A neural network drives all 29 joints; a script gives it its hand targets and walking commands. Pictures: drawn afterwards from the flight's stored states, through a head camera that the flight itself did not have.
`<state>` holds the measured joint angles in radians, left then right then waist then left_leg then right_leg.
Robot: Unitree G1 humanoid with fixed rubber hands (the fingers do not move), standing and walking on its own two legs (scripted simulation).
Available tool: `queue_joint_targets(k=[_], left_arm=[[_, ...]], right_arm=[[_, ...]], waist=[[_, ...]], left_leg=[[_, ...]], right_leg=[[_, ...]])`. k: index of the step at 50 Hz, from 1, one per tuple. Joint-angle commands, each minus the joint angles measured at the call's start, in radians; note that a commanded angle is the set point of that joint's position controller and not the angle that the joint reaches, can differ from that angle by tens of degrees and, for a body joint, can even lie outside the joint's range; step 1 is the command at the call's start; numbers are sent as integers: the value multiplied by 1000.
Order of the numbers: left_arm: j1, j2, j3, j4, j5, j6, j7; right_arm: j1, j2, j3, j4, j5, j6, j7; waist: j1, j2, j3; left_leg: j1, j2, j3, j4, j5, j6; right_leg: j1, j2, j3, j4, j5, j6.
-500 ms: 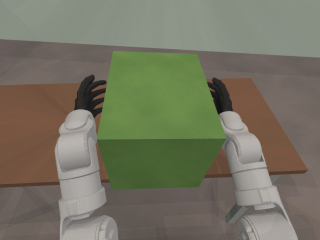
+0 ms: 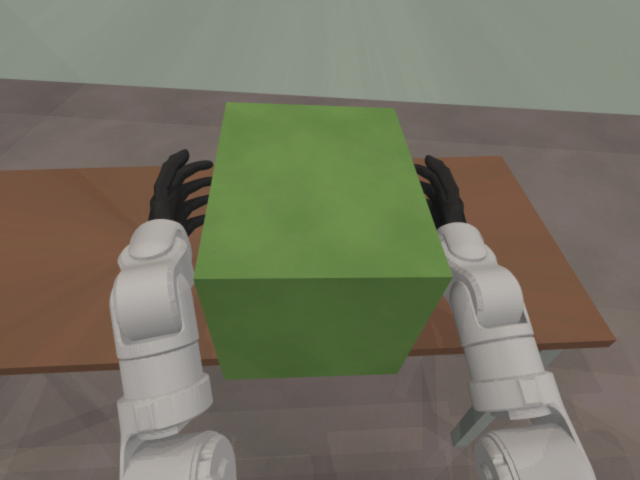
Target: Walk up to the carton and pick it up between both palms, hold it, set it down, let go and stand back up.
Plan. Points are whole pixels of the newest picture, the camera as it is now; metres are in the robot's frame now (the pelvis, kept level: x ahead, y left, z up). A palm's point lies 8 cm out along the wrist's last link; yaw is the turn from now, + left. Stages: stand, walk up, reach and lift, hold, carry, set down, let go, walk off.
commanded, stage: hold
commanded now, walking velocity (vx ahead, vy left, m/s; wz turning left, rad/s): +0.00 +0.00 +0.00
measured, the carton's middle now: (312, 239) +0.37 +0.00 +0.12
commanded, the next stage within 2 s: none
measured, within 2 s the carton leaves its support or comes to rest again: neither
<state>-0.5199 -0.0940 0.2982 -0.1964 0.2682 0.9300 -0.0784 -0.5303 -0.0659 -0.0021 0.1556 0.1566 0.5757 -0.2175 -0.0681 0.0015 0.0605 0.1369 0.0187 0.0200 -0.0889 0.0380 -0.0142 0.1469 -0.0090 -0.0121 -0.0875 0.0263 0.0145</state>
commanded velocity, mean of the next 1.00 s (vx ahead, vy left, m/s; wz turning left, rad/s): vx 0.00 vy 0.00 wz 0.00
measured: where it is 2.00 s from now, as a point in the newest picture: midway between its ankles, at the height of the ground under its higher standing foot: outside the picture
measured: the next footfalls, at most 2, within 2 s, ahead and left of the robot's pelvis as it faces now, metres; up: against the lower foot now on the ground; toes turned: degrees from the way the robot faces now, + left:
none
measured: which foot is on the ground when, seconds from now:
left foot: down 0.00-1.00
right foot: down 0.00-1.00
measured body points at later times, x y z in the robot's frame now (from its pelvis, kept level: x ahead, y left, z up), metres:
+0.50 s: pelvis +0.00 +0.00 +0.00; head -0.01 +0.00 +0.45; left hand +0.36 +0.15 +0.18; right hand +0.37 -0.16 +0.16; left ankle +0.00 +0.13 -0.76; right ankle +0.00 -0.12 -0.76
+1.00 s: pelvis +0.00 +0.00 +0.00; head -0.01 +0.00 +0.45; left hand +0.36 +0.15 +0.18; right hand +0.37 -0.16 +0.16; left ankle +0.00 +0.13 -0.76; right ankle +0.00 -0.12 -0.76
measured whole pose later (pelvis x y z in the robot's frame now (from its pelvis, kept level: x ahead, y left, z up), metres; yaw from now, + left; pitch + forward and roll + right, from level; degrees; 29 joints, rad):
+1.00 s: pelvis +0.00 +0.00 +0.00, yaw +0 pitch -5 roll +0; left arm -0.52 -0.09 0.30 -0.20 0.27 0.93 -0.08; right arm -0.53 -0.07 0.00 0.16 0.16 0.57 -0.22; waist -0.07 0.00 0.06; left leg 0.14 0.02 0.02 -0.09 0.04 -0.01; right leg 0.15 -0.01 -0.01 -0.09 0.03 0.01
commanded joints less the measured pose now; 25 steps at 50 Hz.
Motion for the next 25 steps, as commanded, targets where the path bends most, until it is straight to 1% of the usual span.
queue_joint_targets(k=[1,25], left_arm=[[-473,-331,-379,-100,-153,-40,-114],[-473,-331,-379,-100,-153,-40,-114]], right_arm=[[-646,363,324,-286,96,-81,76],[-645,363,324,-285,96,-81,76]], waist=[[1,4,-402],[1,4,-401]], left_leg=[[117,-34,4,37,228,11],[117,-34,4,37,228,11]], right_leg=[[121,45,0,76,226,59],[121,45,0,76,226,59]])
